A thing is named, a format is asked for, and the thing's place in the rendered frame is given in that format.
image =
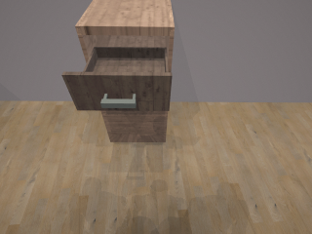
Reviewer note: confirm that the cabinet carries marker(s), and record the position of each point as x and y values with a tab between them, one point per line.
132	24

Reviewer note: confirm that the handle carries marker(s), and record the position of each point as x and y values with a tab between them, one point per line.
118	102

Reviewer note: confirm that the drawer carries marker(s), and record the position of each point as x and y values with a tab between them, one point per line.
121	72

